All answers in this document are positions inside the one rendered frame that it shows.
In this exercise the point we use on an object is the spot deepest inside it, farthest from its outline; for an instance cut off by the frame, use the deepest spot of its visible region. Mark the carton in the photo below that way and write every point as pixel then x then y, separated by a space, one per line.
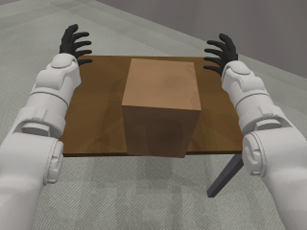
pixel 161 107

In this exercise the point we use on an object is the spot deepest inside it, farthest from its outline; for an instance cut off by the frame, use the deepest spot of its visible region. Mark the table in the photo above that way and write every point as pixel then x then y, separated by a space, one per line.
pixel 94 124

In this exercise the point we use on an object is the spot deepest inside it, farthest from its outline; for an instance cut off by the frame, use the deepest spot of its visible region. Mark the robot right upper arm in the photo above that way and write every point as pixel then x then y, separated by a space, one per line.
pixel 279 157

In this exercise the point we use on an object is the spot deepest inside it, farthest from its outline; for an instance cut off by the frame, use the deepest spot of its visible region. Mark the right robot forearm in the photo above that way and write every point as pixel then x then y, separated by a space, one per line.
pixel 251 101

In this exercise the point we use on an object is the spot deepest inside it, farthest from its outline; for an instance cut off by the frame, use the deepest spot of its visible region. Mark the robot left upper arm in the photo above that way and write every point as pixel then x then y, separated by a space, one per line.
pixel 28 162

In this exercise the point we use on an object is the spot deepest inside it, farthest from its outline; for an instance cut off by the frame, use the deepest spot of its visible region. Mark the robot right hand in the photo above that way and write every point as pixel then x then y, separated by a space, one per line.
pixel 227 53

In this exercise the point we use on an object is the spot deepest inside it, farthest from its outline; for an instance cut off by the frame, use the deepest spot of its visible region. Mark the robot left hand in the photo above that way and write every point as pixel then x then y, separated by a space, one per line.
pixel 69 46

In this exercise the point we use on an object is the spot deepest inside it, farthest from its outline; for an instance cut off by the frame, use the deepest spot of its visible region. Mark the left robot forearm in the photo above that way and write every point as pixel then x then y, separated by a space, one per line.
pixel 45 110

